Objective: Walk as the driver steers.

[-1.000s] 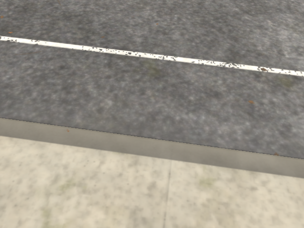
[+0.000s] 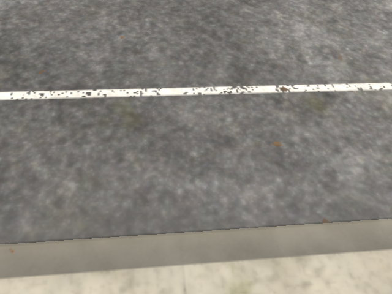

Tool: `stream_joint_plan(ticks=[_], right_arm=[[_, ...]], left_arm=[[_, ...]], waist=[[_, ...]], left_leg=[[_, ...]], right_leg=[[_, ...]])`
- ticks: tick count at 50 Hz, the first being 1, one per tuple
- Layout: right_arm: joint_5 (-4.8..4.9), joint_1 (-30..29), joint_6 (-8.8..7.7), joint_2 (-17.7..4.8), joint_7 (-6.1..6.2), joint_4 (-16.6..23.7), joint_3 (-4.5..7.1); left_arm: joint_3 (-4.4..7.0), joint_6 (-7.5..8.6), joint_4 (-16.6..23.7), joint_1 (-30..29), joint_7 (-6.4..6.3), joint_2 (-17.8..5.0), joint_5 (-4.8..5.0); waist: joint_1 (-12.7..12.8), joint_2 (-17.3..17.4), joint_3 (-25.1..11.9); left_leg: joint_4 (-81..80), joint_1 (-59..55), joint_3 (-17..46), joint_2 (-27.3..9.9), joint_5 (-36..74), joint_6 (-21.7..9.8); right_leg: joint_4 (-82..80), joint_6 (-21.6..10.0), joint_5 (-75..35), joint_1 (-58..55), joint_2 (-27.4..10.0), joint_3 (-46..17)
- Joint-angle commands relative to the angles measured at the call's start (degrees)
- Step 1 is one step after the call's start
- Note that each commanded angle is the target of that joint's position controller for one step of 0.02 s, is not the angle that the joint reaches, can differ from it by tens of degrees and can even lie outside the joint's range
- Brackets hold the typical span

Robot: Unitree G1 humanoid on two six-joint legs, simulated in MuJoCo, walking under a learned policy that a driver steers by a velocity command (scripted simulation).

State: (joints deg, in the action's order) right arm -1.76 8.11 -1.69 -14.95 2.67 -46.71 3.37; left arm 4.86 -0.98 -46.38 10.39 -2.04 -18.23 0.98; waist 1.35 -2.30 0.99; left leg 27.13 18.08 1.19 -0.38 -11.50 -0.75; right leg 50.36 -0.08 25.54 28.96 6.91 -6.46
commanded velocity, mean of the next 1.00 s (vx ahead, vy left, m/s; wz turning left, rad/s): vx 0.10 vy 0.00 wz -0.11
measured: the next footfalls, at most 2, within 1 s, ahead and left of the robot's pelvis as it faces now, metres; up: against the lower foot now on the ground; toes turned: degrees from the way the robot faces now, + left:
right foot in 0.34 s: +0.03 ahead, -0.15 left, +0.00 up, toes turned -16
left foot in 0.94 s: +0.12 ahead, +0.09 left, +0.00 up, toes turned +0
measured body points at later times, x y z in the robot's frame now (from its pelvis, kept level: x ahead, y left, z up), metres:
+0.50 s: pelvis +0.00 -0.05 +0.00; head +0.03 -0.09 +0.45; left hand +0.23 +0.17 -0.08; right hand +0.03 -0.37 -0.13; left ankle +0.02 +0.10 -0.66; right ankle -0.01 -0.14 -0.74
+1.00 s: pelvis +0.08 -0.01 -0.01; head +0.11 +0.01 +0.44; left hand +0.19 +0.29 -0.13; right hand +0.20 -0.30 -0.10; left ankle +0.08 +0.09 -0.74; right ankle -0.01 -0.14 -0.71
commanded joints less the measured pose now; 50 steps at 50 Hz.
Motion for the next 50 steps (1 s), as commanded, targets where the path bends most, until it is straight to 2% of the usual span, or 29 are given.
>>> stream_joint_plan(ticks=[1,4,8,10,13,16,17,18,19,20,21,22,23,24,26,28,29,31,34,35,37,39,42,45,46,47,48,49,50], right_arm=[[1.08,-3.8,-0.71,-7.1,0.15,5.3,1.56],[0.78,-1.4,0.12,-7.4,0.66,4.6,1.41],[0.89,1.2,0.99,-10.0,1.31,4.0,2.37],[1.14,0.4,1.12,-11.5,0.9,4.3,2.96],[1.94,0.4,0.98,-12.6,-0.08,4.3,3.57],[3.57,-0.5,0.92,-12.6,-0.55,3.9,3.79],[3.36,2.9,0.86,-10.4,-0.89,2.4,3.19],[0.99,4.0,0.75,-6.6,-1.5,3.2,1.91],[-0.26,1.7,0.56,-5.0,-1.59,6.2,1.18],[0.96,-2.5,0.66,-8.7,-1.2,6.5,2.22],[2.31,-3.2,1.07,-9.4,-0.96,6.4,2.6],[2.24,-1.6,1.59,-9.1,-0.37,4.9,2.76],[1.62,-0.5,2.14,-9.6,0.12,4.1,2.97],[1.31,0.9,2.34,-9.4,0.24,3.6,3.01],[1.68,4.6,2.33,-7.7,-0.01,1.9,2.61],[1.92,4.2,2.31,-5.6,-0.43,1.4,1.6],[1.9,2.8,2.31,-5.1,-0.64,1.8,1.17],[2.09,0.7,2.37,-6.6,-0.91,3.2,1.15],[3.18,-1.2,2.25,-8.7,-1.15,5.0,1.4],[3.4,-2.1,1.96,-8.8,-1.26,5.7,1.44],[3.53,-2.9,1.16,-7.6,-1.65,6.3,1.3],[3.56,-2.7,0.3,-6.4,-2.32,6.3,1.15],[3.98,-1.4,-0.29,-5.2,-3.61,5.8,0.81],[3.74,2.4,-0.17,-5.0,-4.57,4.4,0.88],[3.55,6.0,-0.03,-5.7,-4.57,3.0,1.29],[3.71,11.2,0.17,-7.9,-4.18,1.4,2.4],[3.86,19.1,0.22,-13.1,-3.37,0.2,4.27],[3.05,20.6,-0.93,-20.2,-3.7,1.9,5.25],[2.72,18.2,-2.09,-15.4,-4.01,3.2,3.88]], left_arm=[[2.6,-1.06,1.6,5.5,-0.48,-7.0,-0.39],[1.66,-1.75,4.7,1.6,0.09,-3.8,0.43],[0.62,-1.5,8.5,-2.6,1.18,-2.0,0.26],[0.31,-1.55,9.7,-3.3,1.89,-1.7,0.22],[0.85,-2.18,10.8,-3.3,2.74,-3.0,0.26],[1.45,-2.6,10.2,0.3,3.47,-2.9,0.2],[2.15,-2.55,9.2,3.1,3.01,-4.5,0.04],[3.64,-2.34,9.4,5.6,1.91,-10.2,-0.07],[3.67,-1.7,11.0,4.5,1.64,-13.8,-1.4],[2.85,-0.41,10.8,6.0,2.19,-10.5,-2.54],[2.12,0.57,10.4,3.2,2.29,-9.0,-2.56],[1.74,1.0,10.4,-0.6,2.06,-7.6,-1.75],[1.01,1.15,10.5,-3.0,1.88,-5.9,-0.94],[0.55,1.31,10.3,-3.9,1.61,-5.2,-0.98],[-0.86,1.83,9.3,-4.8,1.26,-1.6,-1.88],[-1.53,2.27,7.6,-5.1,1.02,0.0,-2.29],[-1.44,2.31,6.9,-5.0,0.9,-0.7,-2.47],[-0.66,2.05,5.8,-4.2,0.73,-3.7,-2.58],[1.23,1.51,4.4,-0.4,0.56,-8.8,-1.06],[1.47,1.66,3.9,1.0,0.43,-8.9,-0.63],[1.48,2.49,3.4,2.4,0.21,-7.7,-0.35],[1.66,3.32,3.5,2.1,0.25,-7.2,-0.34],[2.13,3.89,4.2,-0.2,1.19,-7.4,-0.3],[2.59,3.59,4.3,-1.9,2.34,-8.3,0.84],[2.49,3.54,4.2,-2.3,2.48,-7.9,1.15],[1.87,3.83,4.4,-2.6,2.52,-6.1,0.86],[0.56,4.33,5.9,-5.1,2.73,-2.3,-0.5],[-0.2,5.82,10.6,-8.8,2.69,0.0,-1.33],[0.5,7.3,9.9,-8.5,3.36,-4.2,0.36]], waist=[[1.2,9.1,-5.2],[-0.9,10.9,-3.3],[-3.3,11.7,-4.8],[-3.5,12.3,-5.2],[-3.4,13.0,-4.9],[-0.7,12.0,-4.9],[-0.2,8.0,-6.0],[-0.9,-5.8,-8.4],[-0.8,-15.6,-9.3],[3.3,-8.1,-12.0],[1.5,-6.6,-8.6],[-0.3,-4.5,-6.8],[-1.3,-4.9,-5.6],[-2.2,-5.4,-5.6],[-3.6,-4.7,-7.1],[-3.0,-4.6,-6.1],[-2.1,-4.9,-5.3],[-0.7,-5.3,-3.5],[2.2,-5.3,0.3],[2.8,-4.8,1.9],[2.9,-2.7,3.3],[2.2,-1.6,2.2],[0.8,-1.6,0.3],[-2.2,-1.3,-1.2],[-3.9,-0.7,-2.2],[-6.1,0.6,-4.1],[-9.3,10.7,-5.8],[-8.7,21.0,-5.1],[-8.3,12.6,-4.3]], left_leg=[[-7.8,-11.6,11.1,-16.0,21.7,-9.2],[-9.1,-11.5,5.0,-14.1,21.3,-10.4],[-8.9,-15.6,2.7,-16.3,21.8,-11.8],[-8.7,-13.7,0.7,-17.0,22.0,-11.7],[-7.4,-12.7,-0.4,-18.2,21.0,-11.2],[-1.3,-10.2,-2.5,-17.6,17.7,-7.3],[4.1,-5.4,-5.3,-15.3,12.8,-3.7],[18.9,7.7,-10.5,-9.7,-6.1,1.9],[32.2,20.5,-8.0,-2.9,-29.0,5.2],[39.4,19.9,-1.1,-3.7,-27.8,4.9],[40.6,19.8,0.1,-4.4,-23.6,4.1],[39.0,19.5,0.7,-4.9,-18.9,3.9],[38.2,18.3,0.9,-4.9,-15.3,4.3],[38.9,15.3,0.5,-4.3,-12.0,4.7],[35.4,10.8,0.6,-4.4,-7.4,5.1],[25.3,7.2,1.1,-5.3,-5.4,5.3],[21.3,5.1,0.8,-5.4,-5.6,5.3],[17.3,3.6,-0.4,-4.7,-8.1,5.2],[17.8,9.9,-2.1,-3.6,-13.1,3.3],[18.9,14.0,-1.2,-4.3,-14.7,2.4],[19.5,19.2,0.7,-5.7,-15.9,0.7],[18.8,19.3,0.7,-6.4,-15.3,-0.6],[13.8,11.8,-2.2,-5.5,-12.4,-2.1],[4.4,-0.7,-7.2,-2.2,-5.0,-2.9],[2.1,-7.2,-8.7,-0.2,-3.4,-3.3],[1.4,-15.7,-7.8,0.8,-4.2,-4.8],[-4.6,-24.9,7.0,-8.0,-8.4,-9.1],[-13.9,-32.0,39.4,-20.2,-16.7,-19.6],[-16.0,-32.1,39.6,-21.9,-19.2,-21.0]], right_leg=[[18.2,3.6,-0.7,9.3,-3.9,-0.6],[16.2,5.7,-5.0,9.9,-5.3,2.9],[5.1,6.4,-5.2,6.6,-8.2,5.2],[-0.2,5.4,-4.9,1.5,-8.8,7.2],[-7.1,3.2,-4.9,-3.8,-8.2,9.7],[-22.3,-1.0,-13.2,-13.1,-6.5,11.4],[-28.2,-3.0,-20.9,-21.5,-5.9,9.5],[-29.0,-6.9,-41.2,-33.5,-17.6,-6.0],[-27.1,-18.6,-56.9,-34.2,-30.8,-19.5],[-29.3,-21.2,-49.0,-30.0,-29.9,-17.6],[-30.2,-18.1,-42.4,-26.9,-25.9,-12.4],[-30.7,-14.7,-36.3,-24.8,-22.5,-8.9],[-31.1,-13.2,-35.9,-22.7,-21.1,-6.9],[-31.5,-13.0,-37.7,-20.2,-19.9,-5.2],[-32.1,-12.7,-37.5,-19.7,-18.5,-1.2],[-32.7,-11.8,-33.4,-19.7,-17.6,1.2],[-33.1,-11.8,-31.1,-19.1,-17.8,1.4],[-33.6,-13.0,-27.4,-19.0,-19.5,-0.2],[-39.1,-14.8,-0.6,-21.3,-23.5,-7.4],[-40.7,-15.2,5.1,-23.5,-25.6,-10.7],[-42.2,-15.3,6.9,-28.2,-28.0,-13.1],[-42.6,-14.4,3.5,-30.7,-27.8,-10.4],[-42.2,-12.4,-2.9,-27.8,-24.8,-2.6],[-37.6,-10.1,-5.2,-21.6,-22.0,5.1],[-33.4,-8.8,-5.3,-17.7,-20.7,7.7],[-25.7,-6.8,-8.5,-12.4,-18.6,11.0],[-5.3,-2.3,-7.7,-2.0,-13.5,17.4],[11.5,0.6,8.4,19.6,-3.5,12.2],[18.2,-0.3,7.8,24.9,-7.6,3.6]])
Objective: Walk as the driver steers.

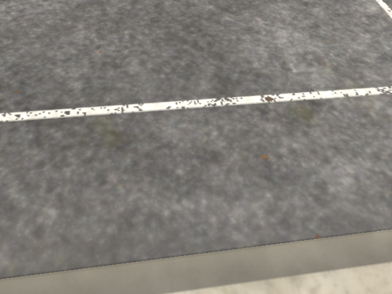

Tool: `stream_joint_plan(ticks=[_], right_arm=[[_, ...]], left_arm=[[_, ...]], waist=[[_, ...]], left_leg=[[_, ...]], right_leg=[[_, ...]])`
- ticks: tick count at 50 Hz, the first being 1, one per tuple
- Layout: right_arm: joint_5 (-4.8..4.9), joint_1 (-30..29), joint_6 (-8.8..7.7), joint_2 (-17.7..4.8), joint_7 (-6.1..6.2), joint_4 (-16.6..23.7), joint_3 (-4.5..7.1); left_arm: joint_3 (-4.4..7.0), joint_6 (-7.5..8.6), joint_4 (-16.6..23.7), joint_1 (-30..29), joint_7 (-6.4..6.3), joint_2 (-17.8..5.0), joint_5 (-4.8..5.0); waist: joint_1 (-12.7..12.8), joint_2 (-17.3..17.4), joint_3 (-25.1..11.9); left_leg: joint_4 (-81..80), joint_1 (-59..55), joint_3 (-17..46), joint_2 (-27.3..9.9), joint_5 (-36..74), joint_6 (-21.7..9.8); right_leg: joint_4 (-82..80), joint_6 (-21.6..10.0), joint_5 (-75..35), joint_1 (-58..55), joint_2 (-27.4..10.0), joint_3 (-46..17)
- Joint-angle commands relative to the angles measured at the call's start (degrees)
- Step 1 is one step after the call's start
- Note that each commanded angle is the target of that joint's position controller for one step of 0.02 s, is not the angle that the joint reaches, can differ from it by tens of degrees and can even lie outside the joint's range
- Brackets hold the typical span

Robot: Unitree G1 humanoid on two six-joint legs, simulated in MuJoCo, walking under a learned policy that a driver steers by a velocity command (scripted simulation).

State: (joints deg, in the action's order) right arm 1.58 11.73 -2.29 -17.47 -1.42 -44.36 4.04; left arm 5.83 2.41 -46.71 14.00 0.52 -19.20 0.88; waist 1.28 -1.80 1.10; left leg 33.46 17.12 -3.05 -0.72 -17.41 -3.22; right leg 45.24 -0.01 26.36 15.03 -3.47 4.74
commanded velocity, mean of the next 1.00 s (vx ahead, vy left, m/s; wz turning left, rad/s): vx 0.27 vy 0.00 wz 0.15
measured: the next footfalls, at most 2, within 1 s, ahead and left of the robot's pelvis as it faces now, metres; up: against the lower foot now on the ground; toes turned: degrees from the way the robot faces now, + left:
right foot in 0.42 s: +0.42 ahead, -0.06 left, +0.00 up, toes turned +8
left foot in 0.82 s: +0.46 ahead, +0.19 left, +0.00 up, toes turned +7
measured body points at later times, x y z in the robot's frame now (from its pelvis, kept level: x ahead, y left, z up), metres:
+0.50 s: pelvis +0.27 +0.00 -0.01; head +0.31 +0.01 +0.44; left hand +0.43 +0.29 -0.10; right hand +0.35 -0.27 -0.13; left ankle +0.06 +0.10 -0.63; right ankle +0.38 -0.07 -0.73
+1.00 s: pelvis +0.40 +0.06 +0.00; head +0.41 +0.07 +0.45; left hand +0.47 +0.32 -0.13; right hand +0.60 -0.17 -0.09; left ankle +0.42 +0.18 -0.73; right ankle +0.38 -0.07 -0.73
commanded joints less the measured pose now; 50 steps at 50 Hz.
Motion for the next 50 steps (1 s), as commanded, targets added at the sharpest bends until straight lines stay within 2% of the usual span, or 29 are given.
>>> stream_joint_plan(ticks=[1,3,5,9,11,14,16,18,19,20,21,22,23,24,25,26,27,30,32,34,37,40,41,42,43,44,45,47,50], right_arm=[[-0.7,11.5,-2.13,-10.1,0.07,2.0,2.33],[-0.46,7.0,-2.1,-7.9,0.2,3.7,1.52],[-0.95,6.2,-1.98,-8.1,0.94,4.8,1.25],[-0.71,7.8,-1.87,-8.7,2.56,4.7,1.59],[-0.73,10.7,-1.96,-8.5,2.82,3.7,1.61],[-0.33,12.8,-2.03,-8.4,2.73,2.4,1.74],[-0.28,12.9,-1.68,-8.6,2.87,1.9,1.97],[-0.64,12.0,-1.17,-9.4,3.0,2.1,2.31],[-0.89,11.7,-0.79,-9.8,3.02,2.3,2.37],[-1.05,11.1,-0.39,-8.9,3.05,2.5,1.85],[-2.11,11.4,-0.34,-6.1,3.18,3.8,0.64],[-1.23,21.1,-1.05,0.3,2.59,3.8,-1.05],[-0.56,18.6,-1.66,-6.1,2.44,2.5,-0.16],[0.49,11.5,-1.75,-8.3,2.24,4.3,0.59],[-0.33,7.3,-1.89,-8.3,2.45,5.2,0.32],[-1.43,4.9,-1.84,-8.1,2.61,5.8,0.58],[-1.52,5.6,-1.42,-7.4,2.61,6.0,0.67],[-1.62,8.8,0.03,-2.5,3.01,5.6,-0.62],[-2.02,7.4,0.56,-1.5,3.36,6.0,-1.17],[-1.79,5.2,1.06,-2.1,3.37,6.1,-1.1],[-1.58,1.2,1.63,-3.3,3.33,6.9,-0.63],[-2.21,0.1,1.45,-3.4,3.21,7.2,-0.19],[-2.72,-0.3,1.3,-4.4,3.34,7.5,0.04],[-2.98,-0.2,1.24,-6.9,3.69,8.4,0.46],[-2.94,-2.8,1.6,-8.2,3.84,8.7,0.54],[-2.66,-4.2,1.7,-4.0,3.19,8.6,-0.2],[-2.56,-4.7,1.66,-2.4,2.61,8.9,-0.5],[-2.63,-3.9,1.12,-3.2,2.12,8.6,-0.4],[-2.38,-2.2,0.45,-3.2,2.17,7.6,-0.33]], left_arm=[[-0.15,4.74,9.8,-10.5,1.58,-5.1,1.45],[0.24,5.09,8.0,-9.1,1.48,-6.1,-0.77],[0.14,4.71,7.8,-9.3,1.58,-5.0,-1.53],[-1.48,4.28,9.2,-14.3,1.65,-0.9,-1.02],[-2.12,4.45,10.4,-18.4,2.18,0.1,-0.5],[-2.06,4.78,11.7,-21.3,2.74,-0.9,-0.01],[-1.71,5.05,11.8,-20.6,3.04,-2.2,-0.04],[-1.07,4.96,10.9,-17.0,3.04,-3.7,-0.01],[-0.33,4.74,9.8,-12.6,2.69,-5.1,-0.02],[0.5,4.52,8.0,-5.3,2.17,-6.6,-0.6],[0.78,4.48,6.8,4.1,1.74,-9.2,-2.0],[1.41,4.49,5.0,7.7,2.19,-12.4,-2.85],[0.33,4.38,5.0,7.0,2.4,-7.2,-0.8],[-0.47,4.06,5.7,1.9,2.02,-5.1,-0.31],[-1.04,3.76,6.0,-1.4,1.8,-3.8,-0.58],[-1.44,3.57,5.8,-3.3,1.71,-2.8,-0.78],[-1.9,3.61,5.5,-4.0,1.55,-2.3,-1.4],[-2.25,4.05,3.6,-6.3,1.32,-2.1,-1.81],[-1.81,3.6,2.9,-8.0,0.95,-3.9,-1.78],[-1.61,2.77,2.0,-7.3,0.71,-4.7,-1.48],[-1.94,1.55,0.4,-5.8,0.68,-4.5,-1.31],[-2.76,0.56,-0.4,-6.4,0.64,-3.2,-0.64],[-3.46,0.55,-1.0,-4.7,0.61,-1.4,-0.81],[-4.08,0.7,-1.1,-2.8,0.51,0.1,-2.01],[-4.33,0.84,-2.3,3.9,0.45,1.6,-2.22],[-4.62,0.36,-2.5,2.0,0.06,1.3,-2.09],[-4.11,-0.31,-2.4,-1.0,-0.16,-1.1,-1.74],[-3.84,-1.45,-2.6,-2.7,-0.74,-2.1,-1.55],[-3.87,-1.75,-3.2,-2.8,-0.9,-2.0,-1.39]], waist=[[-6.0,11.2,-1.3],[-3.4,5.6,1.4],[-2.2,6.1,1.0],[-3.5,6.5,2.0],[-5.6,7.6,3.0],[-6.2,7.9,4.6],[-5.2,8.4,4.5],[-3.3,9.9,1.7],[-1.0,10.5,-2.1],[3.1,9.7,-7.1],[6.4,4.4,-15.9],[1.1,-14.9,-25.7],[3.8,-9.7,-26.2],[3.5,-6.0,-16.0],[2.3,0.2,-11.1],[0.9,2.5,-7.2],[-1.1,1.5,-6.4],[-4.1,-1.9,-6.4],[-4.2,-3.0,-7.4],[-3.1,-3.4,-8.4],[-1.4,-2.8,-6.8],[-2.3,-2.3,-4.9],[-2.2,-0.9,-4.4],[-0.8,3.1,-5.8],[3.9,10.9,-7.1],[2.4,11.4,-7.7],[0.9,9.1,-5.0],[-0.1,7.1,-3.4],[-0.3,5.5,-4.6]], left_leg=[[-21.9,-28.8,38.0,-19.6,-9.7,-16.6],[-21.5,-22.4,28.1,-15.2,2.8,-12.9],[-22.4,-17.7,22.4,-12.4,15.3,-11.6],[-23.2,-11.4,12.9,-7.2,21.5,-8.7],[-24.2,-9.7,12.4,-7.3,18.7,-8.0],[-23.4,-13.4,14.1,-9.8,18.2,-7.8],[-21.1,-17.7,14.8,-11.8,22.1,-7.0],[-16.0,-21.9,13.2,-12.1,37.0,-6.0],[-9.7,-23.1,11.7,-11.1,49.1,-5.3],[1.3,-20.0,9.9,-8.3,55.9,-3.4],[18.1,-8.2,9.7,-5.2,41.6,-1.2],[42.3,13.2,9.8,7.2,-11.6,3.5],[48.2,16.5,16.1,6.3,-17.5,3.6],[47.4,19.7,14.4,2.9,-14.6,3.7],[43.9,18.4,11.6,-0.2,-11.2,3.9],[40.1,17.2,9.8,-1.7,-9.6,4.4],[37.3,14.0,9.4,-3.1,-8.3,4.5],[25.0,7.1,7.9,-4.2,-5.7,6.0],[16.4,3.5,6.6,-4.1,-0.8,6.4],[11.0,1.1,5.8,-3.6,6.3,6.5],[5.3,0.2,5.8,-3.2,9.2,6.0],[-5.9,-5.3,4.6,-1.8,13.0,4.0],[-10.1,-8.4,6.6,-3.4,19.1,2.9],[-9.7,-12.2,11.7,-8.6,30.8,1.2],[-7.9,-13.2,15.2,-12.3,31.5,-3.2],[-8.6,-8.7,14.2,-10.1,20.6,-3.2],[-8.4,-6.7,11.8,-6.6,15.0,-1.1],[-7.1,-5.9,9.9,-4.6,16.6,0.6],[-4.9,-7.3,9.1,-4.2,24.0,0.5]], right_leg=[[22.6,-1.6,1.0,40.0,0.6,-8.2],[15.8,-1.3,-7.6,35.5,-1.9,-7.7],[10.8,0.4,-13.9,29.6,-1.2,-6.5],[-6.1,2.6,-27.7,21.9,1.8,-4.1],[-11.6,2.3,-32.9,18.5,2.9,-3.3],[-16.1,0.5,-33.7,19.0,2.8,-4.7],[-17.7,-1.2,-31.2,19.3,2.5,-5.3],[-17.4,-3.3,-26.1,15.8,4.1,-3.2],[-16.9,-4.9,-23.9,9.8,6.1,-1.1],[-17.7,-7.1,-27.1,-1.7,6.3,-0.6],[-14.0,-11.1,-37.7,-20.3,-3.6,-11.3],[-17.8,-23.2,-40.1,-40.2,-19.8,-41.2],[-22.7,-22.4,-38.8,-38.4,-19.1,-45.4],[-22.7,-19.6,-41.8,-30.0,-17.1,-33.7],[-23.2,-17.3,-48.3,-21.4,-14.5,-26.7],[-24.3,-16.3,-53.4,-14.5,-12.4,-22.6],[-26.2,-15.8,-55.2,-9.7,-10.9,-20.0],[-29.1,-16.1,-60.5,-1.9,-8.8,-13.6],[-29.5,-15.4,-60.8,0.0,-7.6,-10.2],[-29.9,-14.2,-55.7,-0.4,-6.9,-8.7],[-29.6,-13.0,-42.5,-1.0,-7.1,-9.5],[-26.1,-10.0,-28.0,-0.1,-5.8,-10.8],[-24.2,-7.1,-23.0,0.8,-3.9,-10.7],[-20.1,-4.1,-16.8,2.5,-0.7,-8.7],[-19.6,-1.8,-6.6,4.3,3.1,-5.9],[-20.5,-0.5,-8.7,-0.5,2.4,-5.3],[-20.4,-0.3,-10.1,-0.1,2.6,-5.1],[-19.6,-0.7,-13.3,0.5,2.2,-5.8],[-18.9,-0.8,-18.5,-1.2,1.2,-6.5]])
